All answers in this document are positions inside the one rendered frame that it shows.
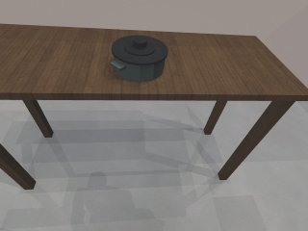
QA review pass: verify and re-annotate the knob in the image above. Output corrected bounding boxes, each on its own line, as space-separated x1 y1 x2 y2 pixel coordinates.
133 37 147 48

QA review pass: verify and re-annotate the table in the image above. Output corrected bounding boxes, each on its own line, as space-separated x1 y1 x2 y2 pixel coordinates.
0 23 308 190

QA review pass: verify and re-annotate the lid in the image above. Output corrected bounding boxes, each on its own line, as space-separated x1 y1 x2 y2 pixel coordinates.
111 35 168 66

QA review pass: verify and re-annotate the pot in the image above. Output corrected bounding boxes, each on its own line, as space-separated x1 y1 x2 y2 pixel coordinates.
110 56 166 82

